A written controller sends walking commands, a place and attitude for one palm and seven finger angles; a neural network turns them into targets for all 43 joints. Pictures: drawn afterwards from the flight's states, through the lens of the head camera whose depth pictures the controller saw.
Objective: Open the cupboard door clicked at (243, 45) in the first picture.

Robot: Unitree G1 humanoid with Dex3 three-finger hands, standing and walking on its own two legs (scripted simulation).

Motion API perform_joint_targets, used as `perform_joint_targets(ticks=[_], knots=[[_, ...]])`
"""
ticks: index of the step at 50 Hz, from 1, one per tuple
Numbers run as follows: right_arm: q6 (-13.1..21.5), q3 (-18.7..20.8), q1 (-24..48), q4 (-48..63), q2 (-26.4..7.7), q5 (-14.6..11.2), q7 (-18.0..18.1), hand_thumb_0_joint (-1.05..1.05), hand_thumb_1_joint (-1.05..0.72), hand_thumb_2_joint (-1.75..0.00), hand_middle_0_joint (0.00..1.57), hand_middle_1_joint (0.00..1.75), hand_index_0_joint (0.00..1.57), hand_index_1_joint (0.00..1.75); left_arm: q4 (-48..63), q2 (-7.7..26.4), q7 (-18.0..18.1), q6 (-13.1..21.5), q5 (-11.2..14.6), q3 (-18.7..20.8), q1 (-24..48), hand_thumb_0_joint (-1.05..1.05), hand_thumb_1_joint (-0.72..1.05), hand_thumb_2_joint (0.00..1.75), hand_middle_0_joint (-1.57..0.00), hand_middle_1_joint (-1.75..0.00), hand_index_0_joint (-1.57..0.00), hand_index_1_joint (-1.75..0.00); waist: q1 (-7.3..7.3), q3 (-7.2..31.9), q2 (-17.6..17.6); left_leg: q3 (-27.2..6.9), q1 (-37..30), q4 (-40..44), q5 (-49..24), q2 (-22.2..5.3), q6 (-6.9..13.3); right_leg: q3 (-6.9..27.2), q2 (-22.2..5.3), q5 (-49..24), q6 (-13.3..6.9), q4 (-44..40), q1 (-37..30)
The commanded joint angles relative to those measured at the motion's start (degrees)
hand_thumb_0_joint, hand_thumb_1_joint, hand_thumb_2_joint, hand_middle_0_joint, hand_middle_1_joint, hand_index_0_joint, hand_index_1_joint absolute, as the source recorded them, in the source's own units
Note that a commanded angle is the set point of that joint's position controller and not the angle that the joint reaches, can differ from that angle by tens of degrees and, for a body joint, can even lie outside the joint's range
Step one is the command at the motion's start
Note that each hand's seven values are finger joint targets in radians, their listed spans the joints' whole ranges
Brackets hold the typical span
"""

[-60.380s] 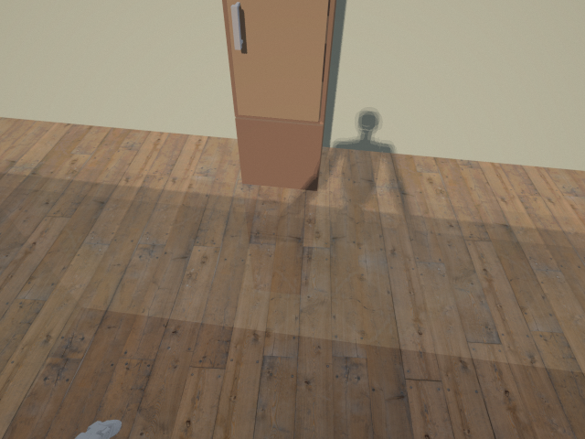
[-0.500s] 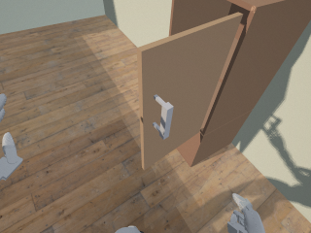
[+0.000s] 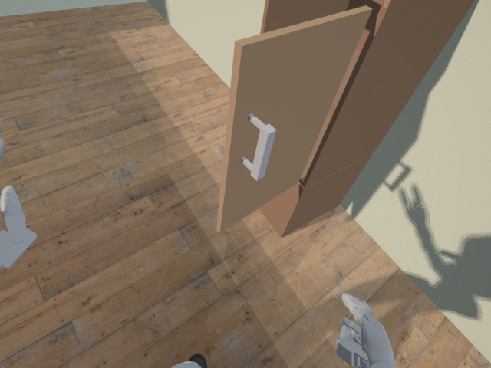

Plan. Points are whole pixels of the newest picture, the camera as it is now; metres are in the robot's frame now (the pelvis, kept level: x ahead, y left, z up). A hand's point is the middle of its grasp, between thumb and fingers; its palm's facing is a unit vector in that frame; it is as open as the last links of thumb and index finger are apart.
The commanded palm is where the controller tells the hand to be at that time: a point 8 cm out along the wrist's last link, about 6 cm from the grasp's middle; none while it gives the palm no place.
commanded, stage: stop stepping back and stand still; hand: left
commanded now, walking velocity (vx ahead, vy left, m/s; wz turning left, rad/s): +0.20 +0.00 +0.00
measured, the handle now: (255, 148) +0.53 +0.02 +0.03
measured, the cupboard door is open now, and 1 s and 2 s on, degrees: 96 96 96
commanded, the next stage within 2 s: let the arm hang, fingers relaxed in 1.54 s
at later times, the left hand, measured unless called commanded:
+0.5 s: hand (46, 314) +0.15 +0.22 +0.15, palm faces +0.42 -0.82 -0.38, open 7.4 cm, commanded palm +0.06 +0.26 +0.18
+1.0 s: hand (26, 340) +0.12 +0.23 +0.15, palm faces +0.37 -0.82 -0.45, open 7.4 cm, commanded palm +0.06 +0.28 +0.18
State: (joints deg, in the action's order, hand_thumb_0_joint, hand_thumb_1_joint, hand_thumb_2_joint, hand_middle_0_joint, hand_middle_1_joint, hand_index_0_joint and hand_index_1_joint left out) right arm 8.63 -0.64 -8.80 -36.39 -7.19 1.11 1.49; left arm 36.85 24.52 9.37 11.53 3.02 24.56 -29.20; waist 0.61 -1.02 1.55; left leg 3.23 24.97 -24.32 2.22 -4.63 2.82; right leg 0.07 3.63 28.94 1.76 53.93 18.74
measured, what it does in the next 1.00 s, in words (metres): steps on the spot: right foot, then left foot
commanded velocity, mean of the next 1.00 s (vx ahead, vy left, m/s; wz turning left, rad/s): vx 0.14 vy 0.05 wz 0.00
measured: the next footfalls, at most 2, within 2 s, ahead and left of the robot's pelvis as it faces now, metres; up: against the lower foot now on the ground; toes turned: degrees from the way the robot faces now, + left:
right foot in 0.16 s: -0.10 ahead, -0.12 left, +0.00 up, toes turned -5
left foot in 0.36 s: +0.02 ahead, +0.07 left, +0.00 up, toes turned +0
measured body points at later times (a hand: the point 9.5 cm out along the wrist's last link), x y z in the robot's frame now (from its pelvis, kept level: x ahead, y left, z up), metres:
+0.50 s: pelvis -0.09 -0.03 -0.02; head -0.11 -0.03 +0.43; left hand +0.12 +0.27 +0.17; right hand +0.03 -0.29 -0.10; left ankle -0.02 +0.07 -0.74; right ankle -0.16 -0.12 -0.73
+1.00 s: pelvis -0.09 -0.01 -0.01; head -0.07 +0.00 +0.44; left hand +0.10 +0.27 +0.18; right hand +0.08 -0.26 -0.08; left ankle -0.06 +0.10 -0.74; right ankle -0.14 -0.11 -0.74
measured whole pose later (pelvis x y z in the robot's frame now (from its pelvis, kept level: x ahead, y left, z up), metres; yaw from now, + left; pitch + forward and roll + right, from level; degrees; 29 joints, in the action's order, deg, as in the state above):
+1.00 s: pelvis -0.09 -0.01 -0.01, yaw -3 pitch -1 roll +2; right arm 7.7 1.3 -10.1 -35.6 -11.4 -0.1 3.5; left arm 29.0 22.6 8.7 11.9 0.9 21.7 -29.6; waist 1.0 -3.7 3.4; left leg 5.4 14.9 -29.8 13.6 -0.4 0.6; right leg -1.6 -1.5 21.3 -0.1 34.5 10.9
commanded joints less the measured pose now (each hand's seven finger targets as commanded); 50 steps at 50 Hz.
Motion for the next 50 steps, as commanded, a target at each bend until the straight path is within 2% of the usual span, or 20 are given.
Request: perform_joint_targets(ticks=[1, 4, 5, 7, 9, 11, 13, 16, 18, 21, 26, 27, 28, 29, 30, 35, 41, 44, 47, 50], knots=[[2.2, 3.9, 1.8, 8.2, -10.9, 0.1, 1.3, 0.0, -0.9, -0.9, 0.2, 0.3, 0.2, 0.3, 9.3, 10.6, 1.3, 2.6, 1.3, 8.8, -3.3, 0.0, 0.9, 0.9, -0.2, -0.3, -0.2, -0.3, -0.81, 12.3, -18.8, -10.9, -14.5, 17.9, 22.3, -8.0, 0.6, -4.9, 2.6, 2.9, -1.6, -13.6, -3.9], [0.9, 3.1, 2.2, 9.6, -10.4, -0.3, 1.2, 0.0, -0.9, -0.9, 0.2, 0.3, 0.2, 0.3, 9.5, 11.2, 0.8, 2.6, 2.3, 9.6, -6.9, 0.0, 0.9, 0.9, -0.2, -0.3, -0.2, -0.3, -0.34, 12.5, -19.8, -3.8, -11.4, 15.3, 24.4, -2.2, -4.5, -9.1, 3.4, -1.6, -3.7, -34.0, -14.1], [0.2, 3.0, 2.1, 10.0, -9.9, -0.4, 1.2, 0.0, -0.9, -0.9, 0.2, 0.3, 0.2, 0.3, 9.8, 12.5, 0.5, 2.7, 2.4, 10.6, -8.8, 0.0, 0.9, 0.9, -0.2, -0.3, -0.2, -0.3, -0.58, 12.5, -14.2, -0.5, -11.7, 8.8, 20.2, 0.8, -5.5, -6.6, 0.4, -5.4, -4.8, -40.1, -14.5], [-1.8, 2.2, 2.2, 9.6, -9.4, 0.0, 1.0, 0.0, -0.9, -0.9, 0.2, 0.3, 0.2, 0.3, 11.0, 15.3, 0.3, 3.5, 2.5, 12.4, -9.9, 0.0, 0.9, 0.9, -0.2, -0.3, -0.2, -0.3, -0.4, 10.1, 2.3, -0.9, -14.6, -15.0, 12.7, 3.5, -4.3, 8.5, -15.1, -12.6, -8.1, -45.1, 0.2], [-1.3, 1.7, 2.2, 9.5, -10.4, 0.0, 0.9, 0.0, -0.9, -0.9, 0.2, 0.3, 0.2, 0.3, 9.5, 18.4, 1.4, 3.8, 2.2, 15.5, -6.3, 0.0, 0.9, 0.9, -0.2, -0.3, -0.2, -0.3, -0.03, 8.9, 4.9, -2.8, 1.7, -28.3, 16.7, 2.6, -4.1, 14.2, -23.6, -29.6, -11.4, -41.9, -4.8], [-0.7, 2.9, 1.0, 8.7, -11.2, -2.5, 1.2, 0.0, -0.9, -0.9, 0.2, 0.3, 0.2, 0.3, 3.5, 12.1, 0.5, 2.3, 1.9, 10.2, -3.9, 0.0, 0.9, 0.9, -0.2, -0.3, -0.2, -0.3, -0.95, 9.7, 13.1, -2.6, 8.6, -27.7, 13.9, 3.5, -3.6, 7.8, -16.4, -51.6, -4.4, -32.9, -16.8], [-0.4, 2.2, 2.1, 7.7, -10.9, -2.1, 2.4, 0.0, -0.9, -0.9, 0.2, 0.3, 0.2, 0.3, -1.1, 10.6, 0.9, 2.3, 0.6, 8.2, -0.8, 0.0, 0.9, 0.9, -0.2, -0.3, -0.2, -0.3, -1.16, 4.6, 6.4, 0.2, 4.3, -18.7, 12.9, 3.5, -2.6, 6.0, -16.7, -54.8, -6.4, -31.0, -15.6], [0.4, 2.8, 1.4, 5.5, -12.2, -1.8, 3.5, 0.0, -0.9, -0.9, 0.2, 0.3, 0.2, 0.3, -6.3, 9.1, 0.7, 2.0, -0.3, 3.9, 8.4, 0.0, 0.9, 0.9, -0.2, -0.3, -0.2, -0.3, -2.27, 1.9, 1.6, 2.9, -11.3, -7.5, 9.2, 6.0, -0.2, 3.5, -14.7, -46.0, -3.4, -26.9, -6.0], [0.7, 3.5, -0.1, 5.9, -13.5, -1.7, 3.8, 0.0, -0.9, -0.9, 0.2, 0.3, 0.2, 0.3, -6.3, 8.5, 0.7, 2.4, -0.8, 2.2, 11.6, 0.0, 0.9, 0.9, -0.2, -0.3, -0.2, -0.3, -2.57, 3.0, -3.7, -4.7, -19.1, -3.6, 5.0, 1.6, 3.1, 1.2, -9.7, -36.5, 0.2, -17.5, -0.4], [1.6, 2.9, -0.2, 6.4, -12.4, -1.0, 3.3, 0.0, -0.9, -0.9, 0.2, 0.3, 0.2, 0.3, -3.2, 11.7, 1.1, 3.6, -1.1, 5.3, 10.2, 0.0, 0.9, 0.9, -0.2, -0.3, -0.2, -0.3, -1.45, 2.0, -11.7, -28.2, -17.9, 5.7, 6.1, -11.9, 11.4, 1.9, -3.9, -0.8, 0.9, -5.5, 8.7], [2.0, 3.2, 3.0, 9.0, -12.1, -1.0, 2.6, 0.0, -0.9, -0.9, 0.2, 0.3, 0.2, 0.3, 6.4, 14.2, 1.3, 3.5, -0.7, 11.1, -2.4, 0.0, 0.9, 0.9, -0.2, -0.3, -0.2, -0.3, 0.87, 2.3, -13.6, -10.6, 9.2, 10.8, 36.1, -4.0, 2.1, -4.6, -2.7, -2.8, -3.3, -21.1, -19.1], [1.5, 3.2, 3.2, 9.7, -11.2, -0.9, 2.4, 0.0, -0.9, -0.9, 0.2, 0.3, 0.2, 0.3, 6.2, 12.9, 1.2, 3.8, -0.9, 10.6, -5.3, 0.0, 0.9, 0.9, -0.2, -0.3, -0.2, -0.3, 0.79, 2.9, -11.8, -6.7, 12.9, 3.2, 35.4, -0.7, 0.3, -0.9, -4.5, -1.6, -4.7, -25.3, -21.5], [0.6, 3.6, 2.9, 10.2, -10.3, -0.7, 2.2, 0.0, -0.9, -0.9, 0.2, 0.3, 0.2, 0.3, 5.6, 13.1, 1.1, 4.2, -1.2, 11.2, -6.4, 0.0, 0.9, 0.9, -0.2, -0.3, -0.2, -0.3, 0.79, 2.3, -2.6, -1.8, 14.3, -14.2, 31.1, 4.3, -1.8, 12.2, -11.3, 7.5, -8.4, -35.0, -17.0], [-0.1, 4.2, 2.5, 9.5, -10.4, -0.9, 1.8, 0.0, -0.9, -0.9, 0.2, 0.3, 0.2, 0.3, 5.0, 13.0, 1.0, 4.1, -0.9, 10.9, -5.2, 0.0, 0.9, 0.9, -0.2, -0.3, -0.2, -0.3, 0.66, 0.5, 9.3, -1.3, 15.2, -33.5, 26.2, 6.6, -3.2, 34.1, -24.0, 19.1, -13.5, -46.9, -7.4], [0.1, 4.8, 1.3, 8.3, -11.8, -0.5, 1.8, 0.0, -0.9, -0.9, 0.2, 0.3, 0.2, 0.3, 4.0, 11.1, 0.8, 4.7, -0.4, 9.7, -2.8, 0.0, 0.9, 0.9, -0.2, -0.3, -0.2, -0.3, -0.69, -2.8, 6.5, -5.1, 15.8, -42.9, 21.7, 5.3, -3.7, 34.7, -25.4, 13.8, -13.8, -48.6, -2.5], [0.7, 3.1, -1.3, 5.7, -10.1, -0.8, 2.7, 0.0, -0.9, -0.9, 0.2, 0.3, 0.2, 0.3, -9.4, 8.1, 0.4, 6.4, -1.5, 7.1, 1.8, 0.0, 0.9, 0.9, -0.2, -0.3, -0.2, -0.3, -2.26, 1.5, 0.3, -1.8, 10.7, -31.4, 12.7, 2.1, -3.5, 10.5, -17.1, -32.8, -9.8, -36.0, -11.8], [2.8, 3.7, 1.8, 6.8, -11.1, -1.0, 3.6, 0.0, -0.9, -0.9, 0.2, 0.3, 0.2, 0.3, -7.6, 6.5, 0.7, 4.9, -1.5, 2.0, 6.1, 0.0, 0.9, 0.9, -0.2, -0.3, -0.2, -0.3, 0.53, 4.0, 11.0, 2.6, -7.5, -7.2, 9.9, 4.9, -1.2, 6.2, -15.0, -43.6, -4.3, -32.2, -13.3], [2.6, 4.3, 1.6, 8.4, -12.3, -0.9, 3.1, 0.0, -0.9, -0.9, 0.2, 0.3, 0.2, 0.3, 4.4, 9.1, 0.9, 5.3, -1.3, 4.4, 5.0, 0.0, 0.9, 0.9, -0.2, -0.3, -0.2, -0.3, 0.12, 8.8, 1.4, -2.3, -21.1, 0.2, -8.9, 0.3, 1.0, 3.1, -10.4, -42.3, -0.7, -23.9, -10.1], [2.1, 4.1, 0.5, 9.8, -11.3, -1.2, 2.5, 0.0, -0.9, -0.9, 0.2, 0.3, 0.2, 0.3, 9.8, 11.5, 1.4, 5.5, -1.7, 7.7, 1.2, 0.0, 0.9, 0.9, -0.2, -0.3, -0.2, -0.3, 0.8, 10.9, -12.8, -9.1, -28.2, -1.9, -27.6, -6.9, 4.1, -0.8, -4.7, -16.0, -0.4, -18.6, -1.2], [2.1, 3.0, 0.9, 9.6, -10.7, -1.0, 1.8, 0.0, -0.9, -0.9, 0.2, 0.3, 0.2, 0.3, 9.4, 11.8, 1.3, 5.0, -1.5, 9.4, -0.6, 0.0, 0.9, 0.9, -0.2, -0.3, -0.2, -0.3, 0.34, 5.7, -17.8, -7.6, -17.8, 1.8, -20.0, -6.7, 1.9, -3.1, -4.0, -8.3, -1.0, -21.7, -5.7]])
